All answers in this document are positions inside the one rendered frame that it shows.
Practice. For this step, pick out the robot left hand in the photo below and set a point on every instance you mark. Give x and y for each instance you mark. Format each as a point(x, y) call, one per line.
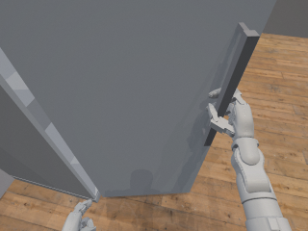
point(75, 222)

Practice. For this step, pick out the robot right hand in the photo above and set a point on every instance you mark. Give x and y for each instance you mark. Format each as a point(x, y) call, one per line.
point(239, 113)

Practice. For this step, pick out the right robot forearm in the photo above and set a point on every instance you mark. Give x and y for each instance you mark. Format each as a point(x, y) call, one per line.
point(260, 204)

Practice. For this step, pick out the fridge door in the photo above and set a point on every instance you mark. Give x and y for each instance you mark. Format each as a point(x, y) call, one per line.
point(126, 83)

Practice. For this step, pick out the handle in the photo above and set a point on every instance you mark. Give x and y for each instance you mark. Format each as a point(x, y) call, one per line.
point(244, 50)

